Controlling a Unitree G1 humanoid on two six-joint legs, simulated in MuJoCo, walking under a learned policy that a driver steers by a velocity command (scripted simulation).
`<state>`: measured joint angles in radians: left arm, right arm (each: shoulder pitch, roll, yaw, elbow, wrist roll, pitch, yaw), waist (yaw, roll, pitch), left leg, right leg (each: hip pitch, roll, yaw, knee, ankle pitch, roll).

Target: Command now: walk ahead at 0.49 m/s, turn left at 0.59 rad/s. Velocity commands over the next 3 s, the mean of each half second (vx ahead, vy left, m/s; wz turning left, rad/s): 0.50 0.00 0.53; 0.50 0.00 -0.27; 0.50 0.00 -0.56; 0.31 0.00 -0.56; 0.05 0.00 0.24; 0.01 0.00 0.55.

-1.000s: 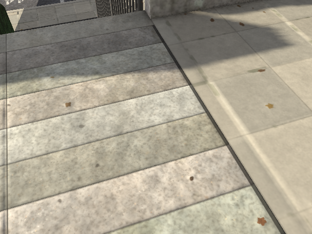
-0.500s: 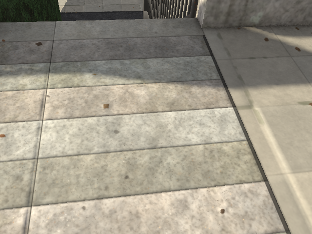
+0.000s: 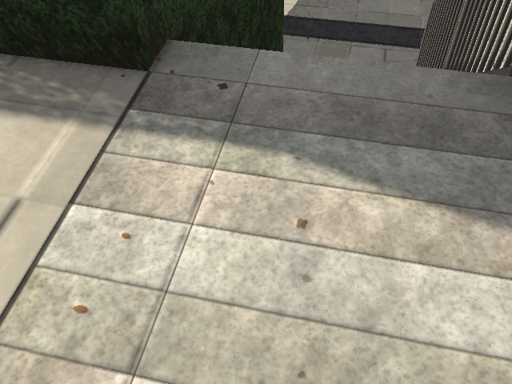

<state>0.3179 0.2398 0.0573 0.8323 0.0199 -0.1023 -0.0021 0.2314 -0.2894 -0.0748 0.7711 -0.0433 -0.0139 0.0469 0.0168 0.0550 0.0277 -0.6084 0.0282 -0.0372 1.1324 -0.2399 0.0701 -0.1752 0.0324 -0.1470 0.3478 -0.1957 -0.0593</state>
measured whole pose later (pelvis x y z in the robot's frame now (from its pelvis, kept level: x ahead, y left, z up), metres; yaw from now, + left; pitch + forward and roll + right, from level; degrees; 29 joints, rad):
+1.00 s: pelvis +0.56 +0.08 -0.01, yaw +3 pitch +0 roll +0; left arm 0.26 0.27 0.07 0.83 0.01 -0.03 -0.02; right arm 0.26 -0.24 -0.02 0.84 -0.04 -0.09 0.00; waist 0.00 0.01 0.05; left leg -0.41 0.02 -0.01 1.23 -0.33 0.03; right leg -0.31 0.13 -0.04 0.49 -0.19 -0.13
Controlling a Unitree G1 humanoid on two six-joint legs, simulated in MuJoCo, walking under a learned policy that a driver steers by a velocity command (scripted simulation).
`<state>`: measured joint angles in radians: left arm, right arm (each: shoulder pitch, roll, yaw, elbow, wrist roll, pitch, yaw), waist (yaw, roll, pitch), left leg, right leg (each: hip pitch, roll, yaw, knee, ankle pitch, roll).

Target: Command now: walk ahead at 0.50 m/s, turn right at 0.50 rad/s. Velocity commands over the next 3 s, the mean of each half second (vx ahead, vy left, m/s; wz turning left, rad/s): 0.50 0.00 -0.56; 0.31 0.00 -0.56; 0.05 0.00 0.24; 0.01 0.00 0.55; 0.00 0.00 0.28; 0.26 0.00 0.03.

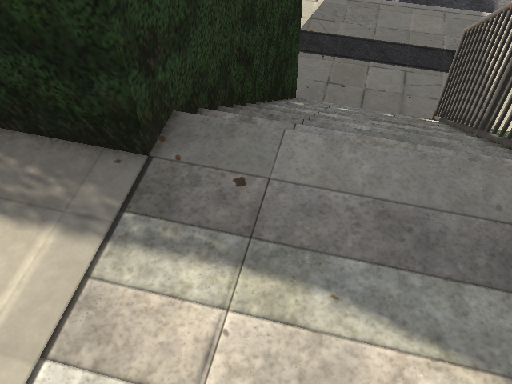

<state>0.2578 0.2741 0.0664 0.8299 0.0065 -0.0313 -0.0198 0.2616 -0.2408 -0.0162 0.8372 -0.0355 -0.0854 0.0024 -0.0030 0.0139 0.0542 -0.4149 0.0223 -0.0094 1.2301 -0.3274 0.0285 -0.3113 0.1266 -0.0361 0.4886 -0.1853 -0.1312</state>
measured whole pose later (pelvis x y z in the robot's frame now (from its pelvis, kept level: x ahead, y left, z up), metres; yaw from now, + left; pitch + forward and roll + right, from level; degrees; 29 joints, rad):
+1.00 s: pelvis +0.46 -0.08 -0.01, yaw -34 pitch +1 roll +1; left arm 0.14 0.25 0.05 0.70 0.01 0.00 -0.01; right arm 0.25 -0.26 -0.04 0.78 -0.02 0.00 -0.02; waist -0.03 0.02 0.10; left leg -0.45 0.05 0.03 1.22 -0.47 -0.03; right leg -0.42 0.09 -0.03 0.54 -0.13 -0.10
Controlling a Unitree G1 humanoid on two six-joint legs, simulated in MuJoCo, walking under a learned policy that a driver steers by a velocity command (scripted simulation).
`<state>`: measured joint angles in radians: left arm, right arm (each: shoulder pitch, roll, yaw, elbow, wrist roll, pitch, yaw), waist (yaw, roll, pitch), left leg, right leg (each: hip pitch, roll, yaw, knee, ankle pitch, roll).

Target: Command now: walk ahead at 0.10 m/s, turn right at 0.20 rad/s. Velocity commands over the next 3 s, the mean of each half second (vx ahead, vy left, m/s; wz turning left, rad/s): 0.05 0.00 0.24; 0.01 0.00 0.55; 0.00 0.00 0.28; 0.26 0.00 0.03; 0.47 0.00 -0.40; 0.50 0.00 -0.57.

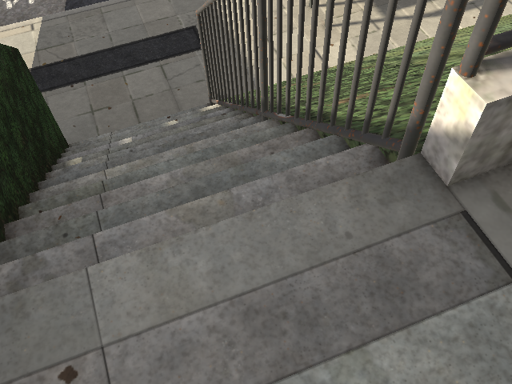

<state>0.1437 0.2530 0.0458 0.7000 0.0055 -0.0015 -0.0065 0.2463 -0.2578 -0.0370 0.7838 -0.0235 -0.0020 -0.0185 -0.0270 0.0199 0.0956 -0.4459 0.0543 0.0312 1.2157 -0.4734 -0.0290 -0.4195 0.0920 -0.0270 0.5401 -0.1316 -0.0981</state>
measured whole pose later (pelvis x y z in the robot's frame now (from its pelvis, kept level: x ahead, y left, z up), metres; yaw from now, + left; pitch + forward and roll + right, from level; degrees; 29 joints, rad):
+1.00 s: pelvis +0.03 -0.01 +0.02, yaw +30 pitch +0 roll +1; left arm 0.17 0.26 0.02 0.72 0.02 0.02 0.04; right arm 0.22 -0.33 -0.10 0.77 -0.02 0.06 0.00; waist -0.03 0.06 0.07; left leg -0.41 -0.12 -0.13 0.98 -0.47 0.00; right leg -0.23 0.02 -0.01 0.46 -0.23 -0.05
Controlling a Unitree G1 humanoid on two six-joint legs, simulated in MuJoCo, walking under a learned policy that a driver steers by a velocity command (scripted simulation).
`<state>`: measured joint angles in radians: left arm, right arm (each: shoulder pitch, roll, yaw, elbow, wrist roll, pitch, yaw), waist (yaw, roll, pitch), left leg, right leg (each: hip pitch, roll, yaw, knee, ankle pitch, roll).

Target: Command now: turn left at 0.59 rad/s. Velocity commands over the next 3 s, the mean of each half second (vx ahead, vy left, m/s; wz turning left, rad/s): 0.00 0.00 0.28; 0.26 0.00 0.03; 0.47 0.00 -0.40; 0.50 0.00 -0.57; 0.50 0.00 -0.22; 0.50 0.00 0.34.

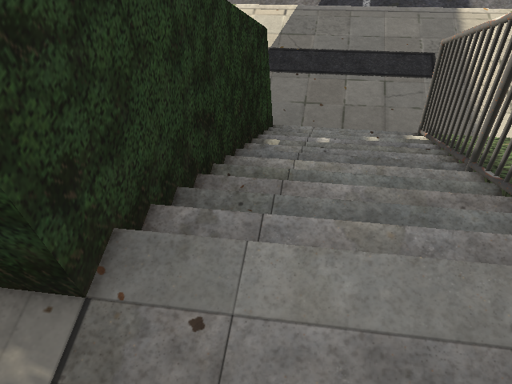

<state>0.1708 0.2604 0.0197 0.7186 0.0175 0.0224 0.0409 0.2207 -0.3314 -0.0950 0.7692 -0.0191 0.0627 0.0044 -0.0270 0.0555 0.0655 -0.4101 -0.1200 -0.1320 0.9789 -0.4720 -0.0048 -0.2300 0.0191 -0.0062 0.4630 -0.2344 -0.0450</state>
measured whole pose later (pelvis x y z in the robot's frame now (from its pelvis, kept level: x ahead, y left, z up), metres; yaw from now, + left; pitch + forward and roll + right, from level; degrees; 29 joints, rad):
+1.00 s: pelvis +0.08 +0.06 -0.01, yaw +6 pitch +0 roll -1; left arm 0.48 0.24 0.05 1.05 0.02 -0.06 0.00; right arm 0.08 -0.27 -0.03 0.84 -0.03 -0.04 0.03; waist 0.07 -0.01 0.03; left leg -0.37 0.01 0.06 0.52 -0.24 0.06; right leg 0.03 -0.01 0.03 0.35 -0.39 0.01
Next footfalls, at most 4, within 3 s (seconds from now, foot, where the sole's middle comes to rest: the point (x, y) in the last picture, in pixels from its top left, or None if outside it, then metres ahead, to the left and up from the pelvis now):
0.32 left None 0.01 0.12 -0.78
0.64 right None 0.00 -0.09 -0.78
1.00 left None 0.18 0.17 -0.78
1.52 right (293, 369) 0.50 -0.01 -0.78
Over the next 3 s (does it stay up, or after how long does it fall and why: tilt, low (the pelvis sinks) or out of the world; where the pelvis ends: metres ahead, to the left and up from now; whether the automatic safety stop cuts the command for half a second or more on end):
stays up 0.84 -0.17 -0.10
